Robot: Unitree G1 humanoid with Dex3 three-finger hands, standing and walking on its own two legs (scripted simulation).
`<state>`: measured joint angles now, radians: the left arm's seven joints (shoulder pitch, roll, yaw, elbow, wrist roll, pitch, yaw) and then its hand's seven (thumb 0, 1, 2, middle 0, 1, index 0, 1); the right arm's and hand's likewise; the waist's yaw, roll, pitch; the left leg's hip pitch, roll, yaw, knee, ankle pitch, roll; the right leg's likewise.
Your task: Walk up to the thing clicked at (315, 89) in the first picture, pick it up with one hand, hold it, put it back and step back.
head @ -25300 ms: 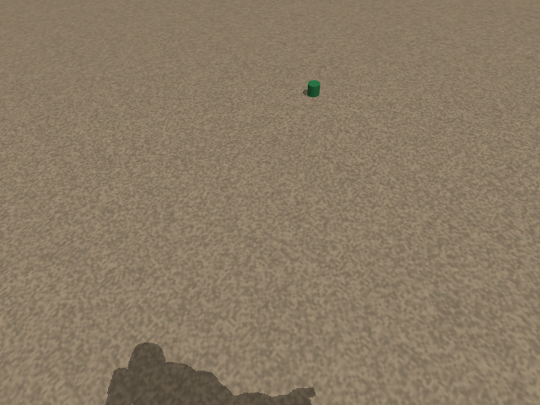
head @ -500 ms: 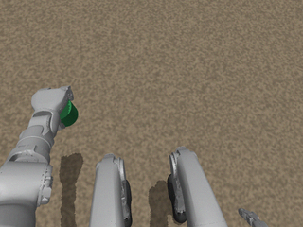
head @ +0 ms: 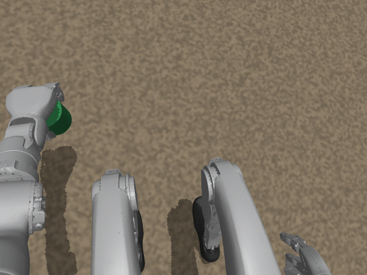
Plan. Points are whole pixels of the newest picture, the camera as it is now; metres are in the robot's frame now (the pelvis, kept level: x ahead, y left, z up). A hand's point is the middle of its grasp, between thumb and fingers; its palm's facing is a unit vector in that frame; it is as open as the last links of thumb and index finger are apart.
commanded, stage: crouch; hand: left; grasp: from above
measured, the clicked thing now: (49, 116) +0.46 +0.30 -0.20
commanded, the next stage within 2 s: lower in 0.50 s
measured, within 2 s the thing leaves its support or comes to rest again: rests again in 1.92 s
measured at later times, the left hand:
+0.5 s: hand (51, 120) +0.45 +0.30 -0.22, palm faces -0.46 -0.05 -0.88, open 10.5 cm
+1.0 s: hand (59, 123) +0.46 +0.31 -0.28, palm faces -0.47 -0.07 -0.88, open 10.5 cm
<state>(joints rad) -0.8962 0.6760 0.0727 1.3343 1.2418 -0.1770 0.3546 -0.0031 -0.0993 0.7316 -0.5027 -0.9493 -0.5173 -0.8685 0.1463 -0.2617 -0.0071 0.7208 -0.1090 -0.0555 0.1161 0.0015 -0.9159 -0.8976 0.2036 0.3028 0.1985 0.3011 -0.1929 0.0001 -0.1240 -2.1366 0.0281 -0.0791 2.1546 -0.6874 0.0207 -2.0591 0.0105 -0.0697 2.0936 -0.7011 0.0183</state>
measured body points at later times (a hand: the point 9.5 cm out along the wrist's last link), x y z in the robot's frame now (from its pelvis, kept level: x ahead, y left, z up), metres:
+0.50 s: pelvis -0.01 +0.00 -0.06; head +0.23 +0.06 +0.31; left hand +0.47 +0.30 -0.17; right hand +0.03 -0.28 -0.17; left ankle +0.07 +0.12 -0.38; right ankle +0.08 -0.13 -0.38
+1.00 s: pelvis -0.01 +0.00 -0.09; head +0.26 +0.07 +0.27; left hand +0.48 +0.31 -0.23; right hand +0.04 -0.28 -0.18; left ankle +0.07 +0.12 -0.38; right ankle +0.08 -0.13 -0.38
